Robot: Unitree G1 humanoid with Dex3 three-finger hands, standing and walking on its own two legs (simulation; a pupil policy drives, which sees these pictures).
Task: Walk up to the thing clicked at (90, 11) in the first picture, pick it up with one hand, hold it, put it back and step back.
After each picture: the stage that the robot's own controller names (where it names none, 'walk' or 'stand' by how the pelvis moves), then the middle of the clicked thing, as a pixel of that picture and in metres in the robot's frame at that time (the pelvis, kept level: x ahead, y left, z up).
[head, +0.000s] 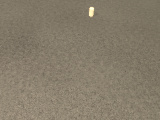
stand; (91, 11) +2.09 -0.15 -0.72
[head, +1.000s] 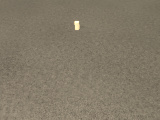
walk; (77, 25) +1.97 +0.18 -0.70
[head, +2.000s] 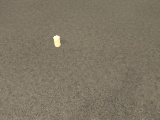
walk; (57, 41) +1.37 +0.33 -0.72
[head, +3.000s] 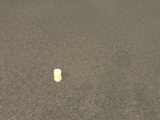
walk; (57, 75) +0.90 +0.23 -0.71
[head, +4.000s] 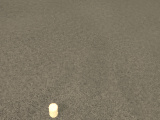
walk; (53, 110) +0.56 +0.15 -0.70
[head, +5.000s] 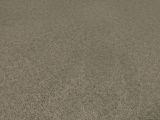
stand; out of the picture +0.34 +0.16 -0.71
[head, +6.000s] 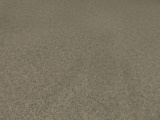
stand; out of the picture +0.34 +0.13 -0.72
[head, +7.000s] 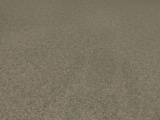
stand; out of the picture +0.35 +0.15 -0.73
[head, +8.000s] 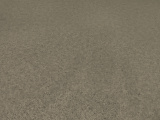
stand; out of the picture +0.34 +0.15 -0.73
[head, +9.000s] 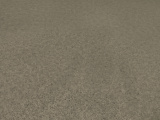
stand; out of the picture +0.33 +0.15 -0.73
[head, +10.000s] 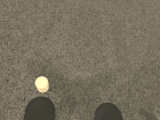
go down; (42, 84) +0.39 +0.17 -0.45
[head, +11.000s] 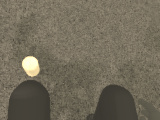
go down; (31, 66) +0.42 +0.20 -0.32
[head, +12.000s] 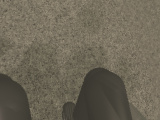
close in; out of the picture +0.40 +0.24 -0.23
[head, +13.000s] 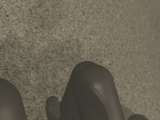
close; out of the picture +0.40 +0.25 -0.22
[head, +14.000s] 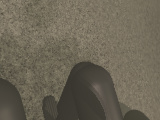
close; out of the picture +0.40 +0.26 -0.22
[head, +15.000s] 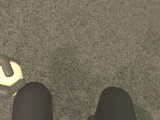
lift; (11, 79) +0.32 +0.23 -0.08
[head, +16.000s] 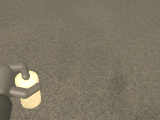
hold; (29, 90) +0.32 +0.17 +0.03
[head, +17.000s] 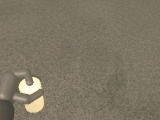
hold; (32, 95) +0.32 +0.17 -0.02
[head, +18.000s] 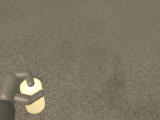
crouch; (33, 96) +0.32 +0.17 -0.02
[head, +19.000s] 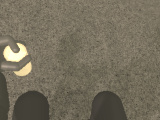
crouch; (19, 60) +0.41 +0.20 -0.11
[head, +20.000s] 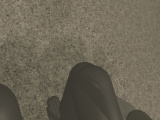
lower; out of the picture +0.40 +0.29 -0.22
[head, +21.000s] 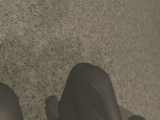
lower; out of the picture +0.40 +0.29 -0.23
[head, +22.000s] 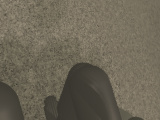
lower; out of the picture +0.40 +0.29 -0.23
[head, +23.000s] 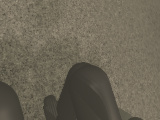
lower; out of the picture +0.40 +0.29 -0.23
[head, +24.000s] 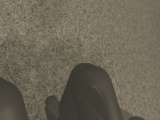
loosen; out of the picture +0.40 +0.27 -0.23
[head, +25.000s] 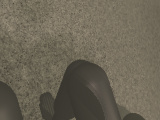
withdraw; out of the picture +0.39 +0.28 -0.22
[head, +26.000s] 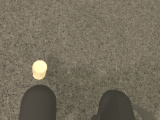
walk; (39, 70) +0.43 +0.20 -0.37
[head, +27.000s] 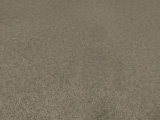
stand; out of the picture +0.34 +0.16 -0.66
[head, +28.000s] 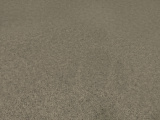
stand; out of the picture +0.36 +0.18 -0.67
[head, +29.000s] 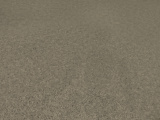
stand; out of the picture +0.36 +0.16 -0.70
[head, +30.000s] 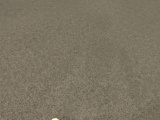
walk; out of the picture +0.39 +0.15 -0.71
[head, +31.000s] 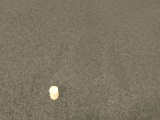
walk; (54, 92) +0.57 +0.15 -0.71
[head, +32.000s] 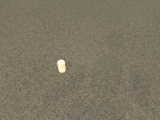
walk; (61, 66) +0.89 +0.23 -0.70
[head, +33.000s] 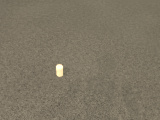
stand; (59, 70) +0.99 +0.19 -0.72
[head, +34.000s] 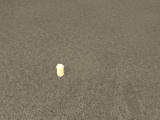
stand; (60, 70) +0.99 +0.19 -0.73
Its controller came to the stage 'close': yes
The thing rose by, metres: 0.70
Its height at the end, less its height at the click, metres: +0.00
